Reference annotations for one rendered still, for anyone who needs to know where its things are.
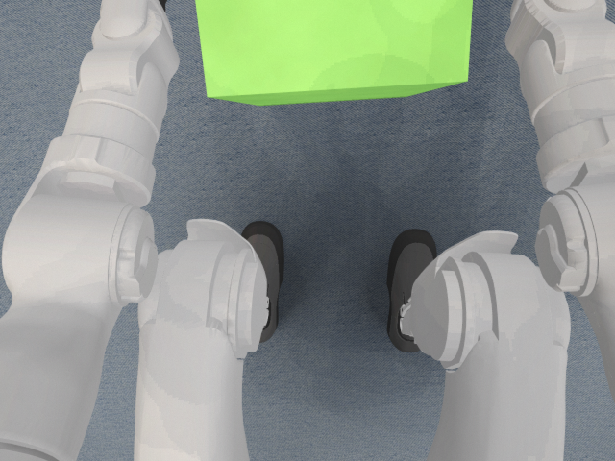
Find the right robot forearm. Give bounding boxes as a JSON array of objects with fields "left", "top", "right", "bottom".
[{"left": 504, "top": 0, "right": 615, "bottom": 194}]

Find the robot right shin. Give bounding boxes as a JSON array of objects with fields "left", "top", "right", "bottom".
[{"left": 400, "top": 230, "right": 571, "bottom": 356}]

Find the robot right upper arm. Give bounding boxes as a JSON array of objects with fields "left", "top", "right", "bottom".
[{"left": 534, "top": 182, "right": 615, "bottom": 403}]

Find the left robot thigh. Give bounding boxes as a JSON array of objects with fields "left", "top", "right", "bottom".
[{"left": 134, "top": 240, "right": 266, "bottom": 461}]

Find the robot left upper arm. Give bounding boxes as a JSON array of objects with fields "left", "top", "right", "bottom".
[{"left": 0, "top": 194, "right": 159, "bottom": 461}]

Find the carton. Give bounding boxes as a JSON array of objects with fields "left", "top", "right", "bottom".
[{"left": 195, "top": 0, "right": 473, "bottom": 106}]

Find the left robot forearm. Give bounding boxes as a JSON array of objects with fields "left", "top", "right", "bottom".
[{"left": 2, "top": 0, "right": 180, "bottom": 291}]

